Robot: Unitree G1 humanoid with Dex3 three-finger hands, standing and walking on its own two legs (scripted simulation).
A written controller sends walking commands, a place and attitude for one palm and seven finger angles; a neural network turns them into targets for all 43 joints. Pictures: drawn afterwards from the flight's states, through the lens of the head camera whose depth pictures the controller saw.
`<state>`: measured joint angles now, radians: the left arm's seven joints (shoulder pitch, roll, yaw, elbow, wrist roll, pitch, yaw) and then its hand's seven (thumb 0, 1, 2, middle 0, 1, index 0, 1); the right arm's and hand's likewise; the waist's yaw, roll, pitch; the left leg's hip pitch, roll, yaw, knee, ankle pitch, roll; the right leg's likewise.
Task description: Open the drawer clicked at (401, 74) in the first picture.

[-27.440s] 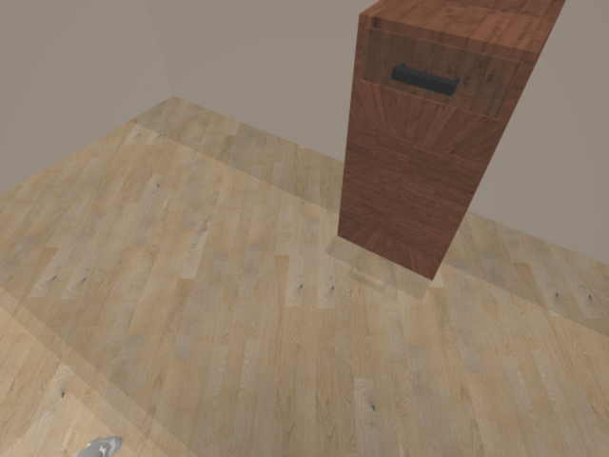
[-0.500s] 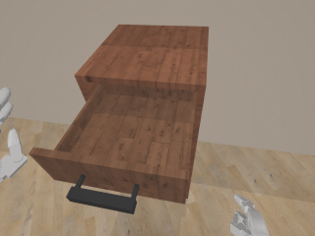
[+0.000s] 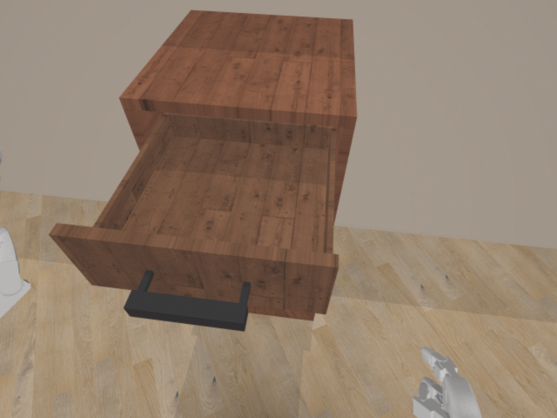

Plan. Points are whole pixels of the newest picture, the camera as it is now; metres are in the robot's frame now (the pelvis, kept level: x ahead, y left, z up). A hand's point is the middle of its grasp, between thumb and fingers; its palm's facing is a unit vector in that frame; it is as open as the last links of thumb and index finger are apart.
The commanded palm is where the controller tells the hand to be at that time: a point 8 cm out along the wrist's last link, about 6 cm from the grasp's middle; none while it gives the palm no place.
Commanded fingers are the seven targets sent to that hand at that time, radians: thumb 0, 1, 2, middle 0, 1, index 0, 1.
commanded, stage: step back with the hand held close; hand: left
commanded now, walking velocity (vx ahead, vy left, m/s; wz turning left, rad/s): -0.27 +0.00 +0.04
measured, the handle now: (192, 296) +0.27 +0.14 +0.04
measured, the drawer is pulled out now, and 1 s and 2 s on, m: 0.29 0.29 0.29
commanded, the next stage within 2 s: stop stepping back and stand still in 0.86 s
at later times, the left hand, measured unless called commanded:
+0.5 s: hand out of the picture +0.16 +0.24 +0.21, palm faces +0.40 -0.78 -0.48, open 7.4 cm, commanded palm +0.09 +0.29 +0.22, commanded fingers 0.00 0.90 0.90 -0.20 -0.30 -0.20 -0.30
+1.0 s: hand out of the picture +0.05 +0.17 +0.22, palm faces +0.23 -0.81 -0.54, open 7.4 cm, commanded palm -0.02 +0.24 +0.22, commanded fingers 0.00 0.90 0.90 -0.20 -0.30 -0.20 -0.30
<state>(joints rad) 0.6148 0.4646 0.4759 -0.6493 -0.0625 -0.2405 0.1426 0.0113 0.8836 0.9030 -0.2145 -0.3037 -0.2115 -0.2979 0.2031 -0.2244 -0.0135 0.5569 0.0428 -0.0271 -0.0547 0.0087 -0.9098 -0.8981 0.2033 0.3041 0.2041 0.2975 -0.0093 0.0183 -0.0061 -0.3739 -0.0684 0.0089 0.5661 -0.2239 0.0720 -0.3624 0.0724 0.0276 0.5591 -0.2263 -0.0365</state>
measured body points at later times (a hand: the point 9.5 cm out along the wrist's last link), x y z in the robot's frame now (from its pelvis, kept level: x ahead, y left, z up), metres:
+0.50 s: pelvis -0.04 +0.01 -0.01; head -0.01 +0.02 +0.44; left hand +0.13 +0.28 +0.24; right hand +0.13 -0.24 -0.09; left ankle +0.04 +0.08 -0.73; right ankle +0.04 -0.09 -0.73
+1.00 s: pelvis -0.15 -0.03 -0.01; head -0.12 -0.02 +0.44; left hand +0.04 +0.21 +0.25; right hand +0.03 -0.26 -0.08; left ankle +0.03 +0.08 -0.71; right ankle -0.16 -0.14 -0.73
